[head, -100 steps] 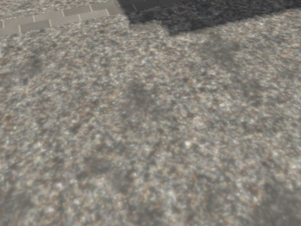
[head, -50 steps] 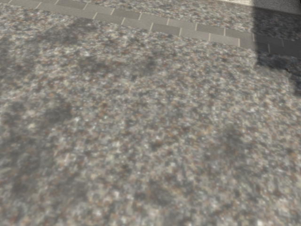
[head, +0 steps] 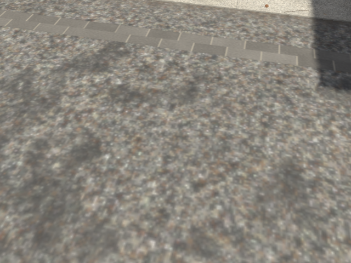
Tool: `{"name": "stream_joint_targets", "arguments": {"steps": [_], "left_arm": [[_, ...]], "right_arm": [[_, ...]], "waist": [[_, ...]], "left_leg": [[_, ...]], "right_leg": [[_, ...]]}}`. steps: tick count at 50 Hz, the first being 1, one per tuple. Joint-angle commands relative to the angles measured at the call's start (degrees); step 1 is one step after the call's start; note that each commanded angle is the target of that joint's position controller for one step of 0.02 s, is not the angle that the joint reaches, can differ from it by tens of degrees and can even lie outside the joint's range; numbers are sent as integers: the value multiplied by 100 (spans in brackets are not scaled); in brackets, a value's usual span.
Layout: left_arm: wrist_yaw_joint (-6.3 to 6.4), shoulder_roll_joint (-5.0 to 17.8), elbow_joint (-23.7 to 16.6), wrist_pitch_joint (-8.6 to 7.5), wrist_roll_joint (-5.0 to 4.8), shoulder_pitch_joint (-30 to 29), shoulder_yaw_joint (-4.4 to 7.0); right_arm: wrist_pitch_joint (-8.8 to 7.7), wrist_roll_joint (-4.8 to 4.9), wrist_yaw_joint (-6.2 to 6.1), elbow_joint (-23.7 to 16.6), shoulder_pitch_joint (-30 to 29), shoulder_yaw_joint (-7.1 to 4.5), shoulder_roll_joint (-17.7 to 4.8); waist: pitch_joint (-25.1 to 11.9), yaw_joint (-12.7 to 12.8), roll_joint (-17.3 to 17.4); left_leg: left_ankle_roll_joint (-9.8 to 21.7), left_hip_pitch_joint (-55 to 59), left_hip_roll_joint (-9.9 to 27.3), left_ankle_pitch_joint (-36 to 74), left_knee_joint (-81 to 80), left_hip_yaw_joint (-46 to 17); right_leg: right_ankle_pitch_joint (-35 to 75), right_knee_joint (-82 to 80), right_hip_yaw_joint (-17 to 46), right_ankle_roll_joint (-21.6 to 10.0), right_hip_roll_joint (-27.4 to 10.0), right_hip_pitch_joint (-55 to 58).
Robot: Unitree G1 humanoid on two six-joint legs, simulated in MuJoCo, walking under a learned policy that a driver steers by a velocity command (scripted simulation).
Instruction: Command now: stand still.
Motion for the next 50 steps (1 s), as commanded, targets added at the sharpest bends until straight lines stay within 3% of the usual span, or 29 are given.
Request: {"name": "stream_joint_targets", "arguments": {"steps": [1,24,26,28,31,33,35,36,37,38,39,40,41,43,44,46,50], "left_arm": [[37,605,-52,-29,4,64,127],[101,426,663,-37,24,450,67],[115,366,751,-27,-18,616,62],[120,394,630,-80,-45,506,72],[7,115,468,-330,-88,380,15],[-77,165,474,-438,-140,540,47],[-104,78,720,-499,-137,1212,61],[-102,222,908,-495,-77,1652,123],[-95,641,1053,-504,-54,2382,234],[-173,1213,1060,-566,-29,2767,338],[-182,891,950,-649,32,2353,231],[-195,619,790,-705,-6,1985,156],[-235,578,679,-725,-34,1733,133],[-258,344,595,-674,-18,1649,42],[-239,273,620,-635,12,1809,13],[-170,342,631,-566,38,2042,4],[-67,629,541,-518,38,2172,37]], "right_arm": [[-50,0,-28,-109,72,-151,-603],[-50,10,-59,878,115,-58,-533],[-22,49,-81,988,267,-85,-600],[-45,105,-86,978,377,-146,-790],[-223,163,-33,1039,732,-256,-1076],[-297,164,-5,886,362,-241,-1013],[-285,257,25,650,-304,-209,-946],[-293,243,31,579,-417,-169,-779],[-345,202,57,493,-488,-66,-391],[-453,222,42,254,-619,-74,-398],[-521,286,60,270,-636,-116,-604],[-561,309,112,368,-418,-112,-608],[-590,254,136,469,-289,-129,-616],[-613,162,169,449,-496,-191,-715],[-601,147,198,438,-570,-183,-625],[-560,128,237,312,-902,-130,-430],[-547,169,299,-91,-1903,11,-247]], "waist": [[-215,1,9],[75,-1,28],[24,-33,130],[422,-116,343],[560,-211,1050],[598,28,901],[577,489,729],[461,599,317],[120,754,-889],[230,784,-1815],[537,522,-1058],[668,316,-684],[582,201,-531],[496,178,-454],[405,216,-557],[366,294,-568],[572,473,-554]], "left_leg": [[137,205,320,2119,-459,-297],[116,-62,266,987,-866,-228],[227,-120,177,-811,-961,-222],[523,-493,477,-2580,-1270,-722],[1204,-437,1646,-3171,-2124,-2481],[1240,-733,1772,-2736,-2174,-2523],[849,-1500,1197,-2069,-1736,-1510],[615,-1868,755,-1429,-939,-938],[248,-2529,118,-817,905,21],[161,-3550,-175,-1373,2146,238],[236,-3908,218,-1163,3084,-202],[311,-4092,441,-542,3393,-292],[347,-4054,595,-54,3381,-196],[281,-3803,791,620,2959,-58],[210,-3656,777,818,2781,82],[60,-3573,723,1135,2312,284],[-56,-2797,458,1884,752,568]], "right_leg": [[1588,-418,136,-85,-128,-26],[859,-680,48,-67,-53,-220],[-440,-457,-185,-145,168,-331],[-1566,-55,-233,-301,237,-927],[-716,1211,-295,-381,128,-1395],[-824,1220,-151,-588,-56,-1165],[-371,-276,-343,-747,58,252],[-55,-604,-52,-692,-7,939],[-883,-1412,1556,-962,-1017,1669],[-1541,-2219,3690,-1647,-2115,1838],[-1707,-2257,3883,-1776,-2288,1534],[-1491,-2220,3294,-1591,-2048,1476],[-986,-2230,2704,-1367,-1781,1470],[537,-2281,1717,-1071,-1410,1397],[1218,-2265,1338,-1024,-1249,1392],[2131,-2239,881,-1039,-1093,1350],[2202,-2491,461,-1031,-953,721]]}}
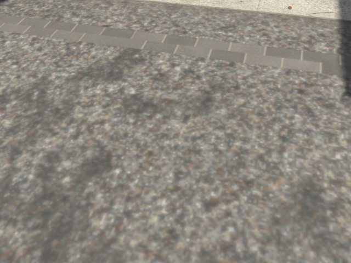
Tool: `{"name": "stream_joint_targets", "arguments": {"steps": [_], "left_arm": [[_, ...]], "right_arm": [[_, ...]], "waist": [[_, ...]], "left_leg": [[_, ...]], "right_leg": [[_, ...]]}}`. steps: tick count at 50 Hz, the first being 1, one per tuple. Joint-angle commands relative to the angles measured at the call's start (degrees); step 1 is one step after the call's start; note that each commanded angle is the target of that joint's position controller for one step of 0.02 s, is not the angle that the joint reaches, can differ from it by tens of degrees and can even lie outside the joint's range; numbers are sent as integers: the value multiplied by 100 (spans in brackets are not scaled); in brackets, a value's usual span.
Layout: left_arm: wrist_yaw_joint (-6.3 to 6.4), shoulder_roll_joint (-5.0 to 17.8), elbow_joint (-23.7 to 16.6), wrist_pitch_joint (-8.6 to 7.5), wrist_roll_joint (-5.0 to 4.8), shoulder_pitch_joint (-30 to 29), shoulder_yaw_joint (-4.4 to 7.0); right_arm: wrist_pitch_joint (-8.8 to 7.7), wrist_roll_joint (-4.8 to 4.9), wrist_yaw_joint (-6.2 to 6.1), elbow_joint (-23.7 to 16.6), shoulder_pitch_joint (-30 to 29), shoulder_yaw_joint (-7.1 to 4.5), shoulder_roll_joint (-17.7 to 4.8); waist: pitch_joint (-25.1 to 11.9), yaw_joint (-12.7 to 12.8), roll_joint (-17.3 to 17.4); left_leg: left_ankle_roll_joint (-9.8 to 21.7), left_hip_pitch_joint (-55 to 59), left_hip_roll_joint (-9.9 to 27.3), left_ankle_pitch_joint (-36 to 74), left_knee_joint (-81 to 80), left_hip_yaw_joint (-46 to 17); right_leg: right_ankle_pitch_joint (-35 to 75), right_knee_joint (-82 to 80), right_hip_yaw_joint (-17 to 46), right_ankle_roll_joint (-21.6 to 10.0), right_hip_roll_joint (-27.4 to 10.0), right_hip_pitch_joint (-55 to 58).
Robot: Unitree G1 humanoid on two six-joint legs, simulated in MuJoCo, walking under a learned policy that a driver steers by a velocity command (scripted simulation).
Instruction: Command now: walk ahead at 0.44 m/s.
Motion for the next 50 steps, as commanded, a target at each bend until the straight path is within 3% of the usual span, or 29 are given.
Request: {"name": "stream_joint_targets", "arguments": {"steps": [1,4,6,7,8,9,10,11,12,13,14,15,17,19,22,27,32,35,36,37,38,39,40,41,42,43,44,46,50], "left_arm": [[80,1019,-191,-28,-27,294,167],[81,1062,-143,-13,-106,351,221],[85,1155,-182,26,-107,208,275],[87,1240,-218,55,-90,124,312],[88,1268,-260,105,-61,9,330],[76,1251,-347,134,-22,-120,315],[56,1009,-513,114,93,-84,223],[-32,80,-467,-18,-24,702,4],[-53,714,-510,-184,-203,99,154],[-51,1008,-746,-269,-346,-523,250],[4,1027,-808,-296,-321,-808,265],[50,1002,-817,-259,-238,-897,330],[62,726,-821,-106,-194,-649,337],[73,661,-918,5,-193,-783,350],[67,780,-1208,59,-139,-1497,381],[-85,654,-1566,4,-149,-2496,294],[-295,663,-2020,11,-171,-3193,237],[-410,935,-2165,26,-167,-2833,354],[-416,1136,-2027,38,-177,-2121,482],[-359,1528,-1784,60,-193,-1128,692],[-248,2259,-1708,107,-151,-393,902],[-252,2166,-1801,84,-165,-442,820],[-237,1731,-1814,62,-99,-507,693],[-211,1479,-1881,37,-95,-861,629],[-217,1321,-2000,26,-92,-1299,573],[-212,1154,-2113,17,-56,-1609,516],[-205,1120,-2183,19,-20,-1739,497],[-158,1265,-2197,-1,-72,-1667,532],[-2,1486,-2144,27,-132,-1256,604]], "right_arm": [[-79,30,77,-660,-1232,110,5],[-103,63,158,-858,-1516,121,-132],[-143,51,199,-898,-1354,58,-323],[-153,40,194,-843,-1041,-15,-481],[-148,48,165,-643,-298,-132,-685],[-115,70,108,-330,746,-269,-924],[-64,-22,29,-103,1837,-378,-1368],[-53,-103,95,18,2053,-348,-1444],[-73,-55,108,17,1714,-214,-906],[-110,-36,97,-77,1124,-141,-674],[-161,-64,118,-179,630,-87,-539],[-199,-133,152,-193,414,-44,-378],[-227,-182,173,-80,413,13,-222],[-243,-159,114,42,576,1,-359],[-242,-210,-32,166,889,-52,-615],[-215,-168,-145,238,1281,-53,-767],[-36,-104,-164,390,1724,-92,-859],[114,-98,-217,239,1504,-164,-1089],[180,-118,-247,167,1400,-172,-1116],[205,-144,-280,64,1401,-130,-1035],[85,-255,-229,-192,1815,40,-541],[-184,-225,-118,-300,1818,166,-273],[-392,3,-31,-464,1159,10,-816],[-484,95,-18,-593,806,9,-856],[-490,13,-57,-568,739,-7,-810],[-419,-77,-102,-535,790,-73,-866],[-321,-113,-105,-560,870,-93,-827],[-184,-200,-126,-639,894,-92,-657],[-144,-240,-162,-982,12,-60,-511]], "waist": [[852,77,-743],[976,-9,-766],[745,-262,-817],[429,-473,-945],[-65,-870,-1032],[-673,-1354,-1002],[-1551,-1587,-183],[-2492,-1034,1450],[-1782,-1199,887],[-817,-1026,653],[-427,-795,18],[-203,-600,-109],[-141,-310,140],[104,-230,197],[346,-368,92],[407,-703,19],[566,-895,-32],[161,-543,273],[-245,-145,314],[-773,289,143],[-1579,228,-1025],[-2271,23,-1464],[-1828,232,-1089],[-1139,120,-759],[-680,-161,-188],[-458,-388,-142],[-364,-542,-239],[-261,-637,-299],[-25,-394,-418]], "left_leg": [[-58,-77,-240,531,-956,310],[120,0,-246,507,-1417,207],[307,416,-369,270,-1619,227],[408,940,-533,117,-1586,324],[553,1871,-716,48,-1574,435],[738,3323,-627,174,-1583,299],[1099,5205,627,-154,-1428,-1222],[2044,6595,1894,-1603,-2452,-4163],[1737,5972,1594,-1987,-3004,-4253],[1485,5002,1429,-1543,-3133,-3267],[1360,4023,1250,-713,-3290,-2554],[1281,3326,1040,-181,-3422,-2003],[1249,2698,777,-62,-3727,-1466],[1295,2369,752,6,-3976,-1102],[1266,2484,788,164,-4162,-726],[943,2876,638,548,-4191,112],[798,4198,1033,1044,-3693,406],[595,4491,1107,3492,-2577,686],[476,4335,999,4269,-1599,857],[268,3564,748,3923,-218,991],[-91,1288,102,1321,2067,1046],[-197,-272,-887,-2783,3382,-77],[3,-925,-480,-2529,3625,-713],[125,-1029,-210,-2031,3314,-619],[111,-712,28,-1663,2753,-572],[66,-241,204,-1465,2272,-568],[5,93,259,-1380,2047,-581],[-201,264,221,-1166,1554,-467],[-458,173,-32,187,-162,-379]], "right_leg": [[1906,-627,645,-663,-1206,-615],[2281,-508,578,-648,-1463,-187],[3516,-60,469,-545,-1582,194],[4642,380,418,-484,-1606,328],[5608,1222,288,-392,-1510,283],[5610,2404,179,-230,-1292,-322],[3344,4304,22,-91,-868,-1802],[-1468,6205,482,190,246,-3665],[-1521,6851,1045,26,-22,-4245],[-1001,6876,805,-68,-301,-4552],[-440,6620,686,-77,-611,-4237],[-148,6340,616,-60,-784,-3939],[38,5960,634,-55,-980,-3445],[121,5570,555,24,-1074,-3594],[976,4765,575,188,-1146,-4291],[2301,3060,287,123,-828,-4134],[1723,2408,104,-76,-677,-4589],[803,2368,-370,-353,-251,-3748],[794,2237,-532,-497,18,-2822],[1017,2045,-262,-734,94,-1308],[780,1970,2225,-1575,-1347,999],[187,773,4995,-2291,-2236,2069],[118,609,4399,-1902,-2016,1870],[500,607,3473,-1654,-1783,1075],[1081,513,2801,-1495,-1537,97],[1555,382,2348,-1377,-1338,-621],[1737,246,2204,-1362,-1208,-1071],[2165,106,1895,-1426,-1075,-1535],[2022,79,1497,-1213,-754,-1776]]}}
Over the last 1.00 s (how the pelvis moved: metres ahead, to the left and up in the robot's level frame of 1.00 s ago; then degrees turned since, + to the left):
0.10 -0.04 0.01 -1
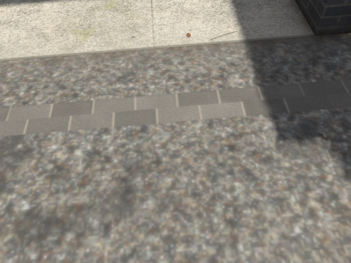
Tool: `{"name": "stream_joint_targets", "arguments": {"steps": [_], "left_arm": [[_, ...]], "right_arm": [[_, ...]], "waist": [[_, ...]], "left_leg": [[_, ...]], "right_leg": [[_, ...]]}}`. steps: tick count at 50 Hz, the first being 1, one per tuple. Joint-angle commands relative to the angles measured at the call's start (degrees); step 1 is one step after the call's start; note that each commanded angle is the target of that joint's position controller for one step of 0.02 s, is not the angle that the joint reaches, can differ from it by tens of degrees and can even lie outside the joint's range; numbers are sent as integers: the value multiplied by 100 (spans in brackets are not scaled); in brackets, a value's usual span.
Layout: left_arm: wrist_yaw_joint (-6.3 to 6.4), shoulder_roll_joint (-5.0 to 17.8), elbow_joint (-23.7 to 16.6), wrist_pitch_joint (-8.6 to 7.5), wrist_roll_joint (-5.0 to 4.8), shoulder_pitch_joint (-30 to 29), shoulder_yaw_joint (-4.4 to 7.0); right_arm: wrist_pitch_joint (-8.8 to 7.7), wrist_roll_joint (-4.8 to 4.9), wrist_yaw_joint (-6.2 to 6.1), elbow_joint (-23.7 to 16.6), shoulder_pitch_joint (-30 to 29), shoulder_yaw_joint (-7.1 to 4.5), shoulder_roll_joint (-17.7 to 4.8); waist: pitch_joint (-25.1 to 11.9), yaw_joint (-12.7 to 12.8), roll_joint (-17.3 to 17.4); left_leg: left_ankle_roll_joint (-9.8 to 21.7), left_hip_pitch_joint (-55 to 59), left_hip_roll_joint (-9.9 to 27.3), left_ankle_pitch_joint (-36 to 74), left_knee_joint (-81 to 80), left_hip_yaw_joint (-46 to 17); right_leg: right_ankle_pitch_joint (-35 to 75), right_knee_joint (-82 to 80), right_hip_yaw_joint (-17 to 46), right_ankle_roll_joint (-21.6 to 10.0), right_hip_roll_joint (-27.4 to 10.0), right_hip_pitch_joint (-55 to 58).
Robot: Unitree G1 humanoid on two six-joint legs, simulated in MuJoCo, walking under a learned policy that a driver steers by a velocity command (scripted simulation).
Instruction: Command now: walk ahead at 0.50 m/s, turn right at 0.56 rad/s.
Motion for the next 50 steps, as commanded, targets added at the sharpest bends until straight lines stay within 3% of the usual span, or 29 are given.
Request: {"name": "stream_joint_targets", "arguments": {"steps": [1,3,6,9,11,12,13,14,15,16,17,18,19,21,24,28,31,33,35,36,37,38,39,40,41,42,43,45,50], "left_arm": [[126,1023,-415,-61,-47,-30,265],[140,1042,-372,-39,-55,131,272],[151,1008,-286,-1,-88,347,274],[208,941,-251,52,-39,397,259],[204,831,-270,93,-9,341,212],[172,626,-349,82,36,275,119],[160,354,-404,27,1,850,25],[157,365,-350,-28,-109,1266,-21],[152,875,-369,-54,-182,808,80],[150,966,-501,-54,-151,194,95],[142,899,-614,-70,-54,-183,87],[132,837,-653,-70,14,-261,106],[114,729,-647,-60,13,-179,94],[100,520,-645,-37,5,-112,45],[101,388,-850,-60,52,-611,-33],[27,276,-1018,-108,1,-1321,-97],[-49,323,-1188,-129,-57,-1789,-94],[-106,400,-1299,-154,-69,-1961,-74],[-134,558,-1282,-179,-55,-1724,-10],[-119,702,-1140,-182,-24,-1215,76],[-71,987,-893,-171,9,-362,216],[6,1460,-749,-138,100,712,338],[-35,1679,-676,-99,104,793,364],[-36,1110,-708,-95,64,738,231],[-25,936,-724,-114,41,377,158],[-37,811,-742,-132,65,-3,109],[-59,658,-737,-160,84,-278,76],[-73,560,-656,-259,127,-493,79],[28,711,-351,-332,174,-373,162]], "right_arm": [[-24,-7,-9,-397,-315,-54,-248],[-54,47,28,-540,-679,-29,-211],[-108,107,87,-721,-957,-59,-364],[-207,97,179,-711,-788,-103,-534],[-268,48,169,-524,-101,-191,-672],[-294,-35,143,-410,630,-267,-886],[-263,-94,117,-289,1499,-405,-1360],[-176,76,177,-14,1923,-429,-1266],[-157,192,189,-113,1667,-300,-819],[-107,152,175,-213,1285,-230,-612],[-72,85,178,-241,991,-177,-510],[-73,33,174,-251,833,-128,-390],[-74,5,176,-237,783,-103,-344],[-93,58,173,-154,884,-118,-417],[-75,116,120,-43,1068,-186,-680],[15,191,86,97,1385,-182,-771],[90,219,89,248,1725,-172,-811],[154,230,78,314,1802,-183,-864],[219,232,51,336,1733,-213,-972],[245,243,38,319,1630,-210,-987],[248,203,28,274,1625,-157,-859],[212,33,28,77,1634,-9,-499],[91,131,67,57,2320,150,53],[31,276,87,129,1930,-18,-633],[5,359,100,-20,1452,-88,-805],[29,319,75,-31,1250,-87,-713],[84,245,61,-30,1182,-114,-648],[245,257,57,40,1413,-111,-416],[364,215,59,-162,970,-132,-245]], "waist": [[-171,-42,-503],[-130,113,-628],[-114,195,-699],[-169,100,-823],[-447,-244,-892],[-1089,-587,-717],[-1976,-607,385],[-2203,-577,1682],[-1389,-685,918],[-762,-681,386],[-287,-559,99],[-166,-397,168],[-147,-287,294],[-197,-226,408],[-145,-322,250],[-47,-572,250],[70,-726,275],[131,-690,319],[4,-445,393],[-288,-124,357],[-866,248,227],[-1779,604,-594],[-2373,236,-2043],[-1880,458,-1234],[-1116,384,-970],[-760,187,-598],[-460,27,-586],[-332,-227,-734],[-23,-255,-483]], "left_leg": [[-135,369,-291,1113,-1250,185],[-107,639,-457,1574,-1890,230],[-28,739,-542,1533,-2333,74],[168,897,-503,1046,-2559,64],[439,1846,-625,801,-2858,312],[758,3100,-141,875,-2636,-83],[1549,5262,1008,546,-2557,-1893],[2035,5953,1708,-804,-3339,-3891],[1799,5405,1552,-1781,-3571,-3689],[1571,4637,1330,-1641,-3640,-2859],[1509,3845,1090,-1043,-3827,-2277],[1455,3418,902,-534,-3948,-1898],[1417,3135,731,-157,-4069,-1602],[1491,2956,619,465,-4246,-1169],[1546,2976,609,1180,-4420,-703],[1316,2974,371,1302,-4409,-120],[1268,3293,550,1202,-4273,-168],[1195,3639,736,1341,-4089,-255],[1076,3851,814,2050,-3690,-236],[964,3797,656,2891,-3093,-39],[802,3376,370,3132,-2051,202],[573,2064,-28,1312,-123,440],[346,79,-866,-2301,1497,253],[397,-507,-572,-2302,2080,-293],[442,-705,-352,-1733,2061,-216],[398,-464,-119,-1256,1825,-109],[349,-284,17,-944,1547,-100],[272,214,146,-575,1380,-125],[126,-334,96,497,575,-310]], "right_leg": [[1078,-683,954,-784,-1156,-268],[702,-640,1019,-636,-1127,-309],[490,-331,1423,-568,-1304,91],[715,134,1739,-509,-1590,690],[1658,785,1667,-359,-1381,796],[1691,1865,1400,-188,-1080,400],[378,3761,773,240,-364,-1308],[-2409,5088,572,440,-66,-2696],[-2207,5567,846,401,-385,-3285],[-1731,5584,625,386,-636,-3350],[-1377,5255,440,382,-831,-3238],[-1105,4884,380,373,-1046,-3011],[-977,4659,300,381,-1151,-2737],[-845,4261,113,444,-1222,-2596],[-176,3285,-40,578,-1301,-2727],[969,1911,-276,617,-1108,-2295],[1077,1435,-331,572,-983,-2200],[747,1198,-322,443,-930,-2207],[419,957,-401,276,-806,-1722],[463,748,-541,143,-660,-944],[595,783,-467,-50,-739,363],[904,976,954,-472,-2023,2162],[-234,271,3369,-1240,-3082,3499],[-882,2,3303,-1020,-2910,3090],[-605,-121,2409,-793,-2725,2340],[-149,-309,1799,-668,-2468,1610],[133,-535,1333,-607,-2266,1071],[467,-917,752,-565,-2096,462],[1360,-1191,-267,-544,-2059,469]]}}
Over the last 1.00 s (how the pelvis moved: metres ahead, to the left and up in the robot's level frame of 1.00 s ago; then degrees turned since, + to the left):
0.57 -0.05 0.00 -18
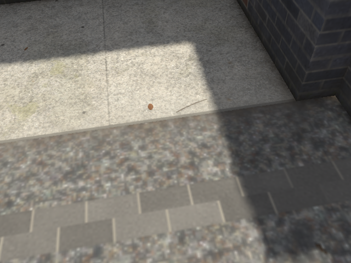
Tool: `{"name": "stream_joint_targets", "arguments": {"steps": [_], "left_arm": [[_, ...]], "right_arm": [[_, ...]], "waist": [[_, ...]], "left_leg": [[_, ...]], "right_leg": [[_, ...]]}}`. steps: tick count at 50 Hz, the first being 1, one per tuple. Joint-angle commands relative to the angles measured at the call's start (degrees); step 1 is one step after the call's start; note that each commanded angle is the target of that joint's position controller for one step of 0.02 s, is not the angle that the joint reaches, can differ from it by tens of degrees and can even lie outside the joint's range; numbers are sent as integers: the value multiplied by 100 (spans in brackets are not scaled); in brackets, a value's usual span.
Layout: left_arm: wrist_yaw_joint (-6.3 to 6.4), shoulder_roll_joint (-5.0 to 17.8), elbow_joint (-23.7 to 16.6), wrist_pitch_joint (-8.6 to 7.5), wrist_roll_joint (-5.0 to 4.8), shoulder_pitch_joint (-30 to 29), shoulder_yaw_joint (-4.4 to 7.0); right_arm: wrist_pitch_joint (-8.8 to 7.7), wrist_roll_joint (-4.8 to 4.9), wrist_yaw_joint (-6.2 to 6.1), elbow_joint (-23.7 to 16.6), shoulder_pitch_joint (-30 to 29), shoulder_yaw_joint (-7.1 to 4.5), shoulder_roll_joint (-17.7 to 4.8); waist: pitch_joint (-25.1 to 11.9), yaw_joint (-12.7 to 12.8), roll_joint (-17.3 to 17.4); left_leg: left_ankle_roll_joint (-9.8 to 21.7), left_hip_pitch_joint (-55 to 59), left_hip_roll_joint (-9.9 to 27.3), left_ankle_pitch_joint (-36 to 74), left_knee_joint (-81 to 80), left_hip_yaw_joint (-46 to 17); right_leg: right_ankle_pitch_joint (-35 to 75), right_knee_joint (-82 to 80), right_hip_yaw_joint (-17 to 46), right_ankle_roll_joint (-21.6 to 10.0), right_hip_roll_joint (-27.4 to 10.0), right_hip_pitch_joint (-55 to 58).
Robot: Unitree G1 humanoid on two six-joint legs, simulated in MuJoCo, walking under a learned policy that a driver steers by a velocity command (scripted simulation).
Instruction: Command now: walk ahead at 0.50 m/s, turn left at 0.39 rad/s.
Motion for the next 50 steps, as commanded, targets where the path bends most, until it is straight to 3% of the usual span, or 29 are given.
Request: {"name": "stream_joint_targets", "arguments": {"steps": [1,5,9,12,13,14,15,16,17,18,19,20,21,22,25,27,30,34,37,38,39,40,41,42,43,44,45,47,50], "left_arm": [[81,732,-294,-119,15,-341,181],[158,898,-131,-55,-41,-133,225],[190,1028,83,115,-137,217,286],[243,1227,74,248,-185,90,339],[272,1309,50,296,-195,26,357],[295,1351,25,341,-212,-75,356],[322,1291,-36,321,-197,-98,314],[252,527,-319,192,20,316,84],[161,543,-438,-70,-92,167,1],[87,911,-605,-210,-325,-510,103],[84,876,-670,-280,-333,-685,76],[133,864,-599,-287,-189,-690,97],[160,950,-567,-229,-89,-621,156],[150,946,-572,-147,-62,-522,177],[166,717,-653,13,-3,-592,130],[174,609,-797,32,3,-1051,80],[88,453,-873,-16,-52,-1585,-9],[-43,617,-1022,-111,-129,-2048,13],[-84,788,-1040,-169,-126,-1874,80],[-74,842,-965,-186,-119,-1559,119],[-46,997,-798,-204,-81,-970,208],[-15,1262,-690,-216,-3,-92,281],[-27,1757,-490,-159,39,612,427],[-86,1333,-365,-128,-141,787,328],[-67,983,-414,-97,-193,429,219],[-46,873,-493,-42,-130,60,160],[-52,747,-496,-12,-88,-182,101],[-53,634,-488,-38,-35,-364,42],[-23,828,-362,-77,-103,-256,88]], "right_arm": [[-11,-29,34,-300,81,-53,-158],[-45,-65,173,-582,-700,27,-10],[-47,-47,308,-979,-1301,56,4],[-23,-29,383,-1148,-1150,-38,-175],[-5,-20,380,-1107,-775,-120,-317],[2,-3,349,-952,-39,-264,-561],[35,-9,249,-723,915,-471,-966],[58,5,137,-665,1170,-613,-1632],[-28,-50,165,-865,1217,-517,-1508],[-85,-96,188,-826,1121,-403,-1093],[-124,-57,185,-840,817,-348,-888],[-129,-40,176,-915,395,-295,-707],[-127,-81,157,-1021,108,-227,-515],[-124,-124,138,-1103,-5,-211,-488],[-156,-99,47,-1091,96,-269,-681],[-136,-72,-30,-1038,264,-294,-768],[-99,-56,-78,-940,479,-255,-687],[-88,-44,-69,-730,882,-233,-693],[-47,-69,-83,-667,893,-253,-744],[-28,-67,-85,-679,798,-250,-740],[-20,-84,-78,-713,731,-206,-621],[-26,-152,-72,-834,682,-107,-419],[-109,-50,-76,-860,1500,8,-40],[-169,-9,-62,-822,1449,3,-297],[-184,48,-42,-900,824,-101,-686],[-191,2,-36,-1012,370,-83,-661],[-199,-90,-24,-1074,132,-87,-588],[-164,-111,-8,-1024,288,-95,-419],[-129,-139,-21,-1065,175,-38,-209]], "waist": [[90,-185,-607],[340,113,-499],[507,302,-483],[196,40,-745],[-78,-198,-867],[-477,-631,-839],[-974,-1101,-572],[-1406,-681,896],[-2338,-712,713],[-1751,-915,239],[-1083,-717,23],[-673,-437,-293],[-475,-225,-227],[-430,-83,-113],[-313,-22,-94],[-181,-165,-22],[-154,-451,198],[-9,-675,250],[41,-514,389],[-45,-314,434],[-412,-24,335],[-1218,361,-52],[-2021,217,-1616],[-1938,311,-1881],[-993,384,-1203],[-522,290,-740],[-119,160,-569],[-53,-91,-817],[-51,-132,-801]], "left_leg": [[-55,-335,155,899,-580,-262],[35,-202,83,1606,-1748,213],[237,-511,-4,1075,-2302,529],[523,162,-406,235,-2416,992],[651,724,-639,-48,-2388,1154],[830,1753,-879,60,-2652,1218],[1086,3429,-804,374,-2972,741],[1949,5477,688,154,-3120,-2021],[2618,6249,1443,-400,-4082,-4430],[2242,5945,1257,-236,-4297,-3649],[2010,5104,1006,131,-4297,-2803],[1808,4227,748,616,-4337,-2206],[1715,3570,559,1137,-4460,-1809],[1711,3170,460,1362,-4596,-1680],[1729,2545,275,1924,-4765,-1235],[1579,2381,102,1814,-4764,-1020],[1292,2340,-88,1206,-4700,-733],[1244,2896,285,780,-4442,-1134],[1129,3430,568,1222,-4076,-1463],[1049,3478,506,1778,-3796,-1424],[917,3416,211,2507,-3112,-1217],[712,2772,-122,1998,-1714,-890],[221,693,-1030,-304,437,-265],[176,-349,-1009,-2242,1141,-529],[212,-794,-666,-1836,1457,-548],[230,-723,-391,-1360,1307,-272],[213,-609,-213,-1042,907,-150],[167,-62,21,-672,391,-81],[15,-98,96,-281,-252,102]], "right_leg": [[1528,-963,649,-755,-1620,100],[1561,-1025,77,-604,-1611,326],[2049,-662,-150,-537,-1871,1200],[4260,189,-385,-354,-1922,1515],[5162,806,-452,-281,-1890,1503],[5427,1822,-567,-148,-1745,1229],[4412,3282,-612,92,-1508,191],[-415,5412,-457,474,-600,-2364],[-2533,6432,993,485,61,-3408],[-2068,6469,1362,358,-288,-3968],[-1550,5996,1286,258,-534,-3960],[-1212,5481,1241,279,-752,-3629],[-990,5132,1238,323,-887,-3196],[-853,4966,1242,382,-925,-2891],[-428,4244,1074,636,-864,-2721],[265,3417,1029,746,-750,-2767],[1422,2086,944,737,-543,-2363],[1542,1428,1011,540,-454,-2334],[824,1180,986,260,-408,-2220],[720,1003,864,135,-320,-1814],[837,888,806,-45,-287,-951],[1029,1104,1539,-423,-1019,505],[126,833,3917,-1395,-2209,2616],[-1311,81,5239,-1512,-2496,2787],[-1860,-26,4562,-1233,-2331,2072],[-1531,-115,3842,-1050,-2088,1307],[-989,-298,3341,-1011,-1847,631],[-151,-544,2733,-922,-1527,13],[829,-765,2154,-1042,-1455,-130]]}}
Over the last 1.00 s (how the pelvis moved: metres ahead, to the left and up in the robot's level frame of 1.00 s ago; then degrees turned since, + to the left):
0.54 -0.06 0.00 -5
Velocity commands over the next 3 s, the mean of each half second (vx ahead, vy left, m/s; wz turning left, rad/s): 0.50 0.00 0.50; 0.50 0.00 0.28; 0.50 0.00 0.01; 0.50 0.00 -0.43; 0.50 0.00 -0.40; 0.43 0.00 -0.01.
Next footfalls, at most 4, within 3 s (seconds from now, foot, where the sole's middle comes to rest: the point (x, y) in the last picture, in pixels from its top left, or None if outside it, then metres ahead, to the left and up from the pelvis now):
0.30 left None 0.31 0.16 -0.78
0.80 right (181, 227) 0.64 0.05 -0.78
1.32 left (103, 190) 0.81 0.39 -0.78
1.86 right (141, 128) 1.17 0.26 -0.78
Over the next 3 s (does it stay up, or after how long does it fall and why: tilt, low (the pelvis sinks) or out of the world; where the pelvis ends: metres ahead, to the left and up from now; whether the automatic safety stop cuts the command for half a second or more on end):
stays up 1.59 0.32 -0.01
